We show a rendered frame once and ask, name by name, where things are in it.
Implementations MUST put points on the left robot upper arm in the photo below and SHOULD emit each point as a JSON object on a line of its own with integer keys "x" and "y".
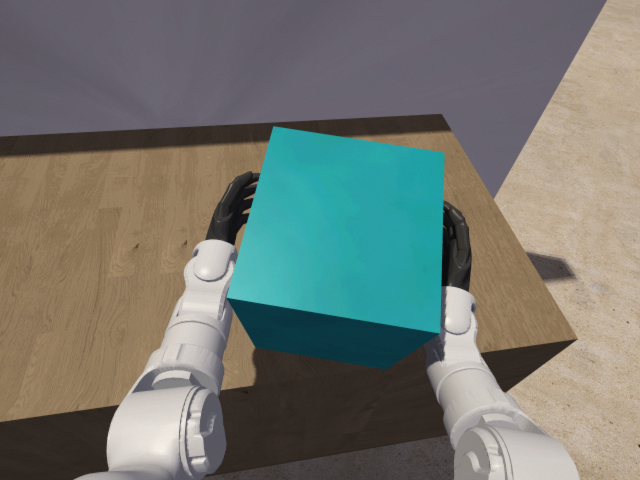
{"x": 166, "y": 434}

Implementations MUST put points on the right robot hand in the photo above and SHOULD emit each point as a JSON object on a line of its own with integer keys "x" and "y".
{"x": 456, "y": 249}

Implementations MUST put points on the pedestal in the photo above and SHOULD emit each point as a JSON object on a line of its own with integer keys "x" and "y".
{"x": 96, "y": 229}

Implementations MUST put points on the right robot forearm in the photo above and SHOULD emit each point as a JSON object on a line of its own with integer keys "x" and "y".
{"x": 462, "y": 382}

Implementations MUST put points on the right robot upper arm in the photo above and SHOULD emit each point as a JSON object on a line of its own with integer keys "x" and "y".
{"x": 489, "y": 452}

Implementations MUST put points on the carton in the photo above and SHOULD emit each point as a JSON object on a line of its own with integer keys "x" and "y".
{"x": 341, "y": 258}

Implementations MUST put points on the left robot forearm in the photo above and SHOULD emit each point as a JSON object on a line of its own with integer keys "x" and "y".
{"x": 196, "y": 337}

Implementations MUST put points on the left robot hand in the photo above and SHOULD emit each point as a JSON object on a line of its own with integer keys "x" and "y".
{"x": 228, "y": 218}

